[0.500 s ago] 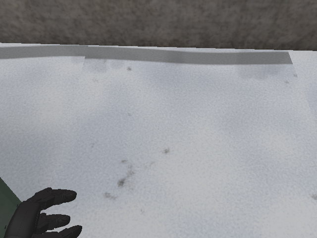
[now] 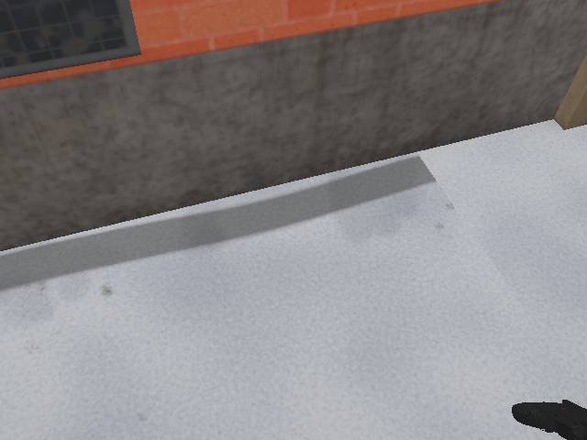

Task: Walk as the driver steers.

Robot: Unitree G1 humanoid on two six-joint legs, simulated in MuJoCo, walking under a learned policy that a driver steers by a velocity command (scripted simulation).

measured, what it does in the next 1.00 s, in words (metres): walks ahead, turning right: right foot, then left foot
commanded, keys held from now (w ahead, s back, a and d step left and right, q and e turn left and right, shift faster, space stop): w+e+shift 0.08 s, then w+shift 0.12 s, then shift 0.80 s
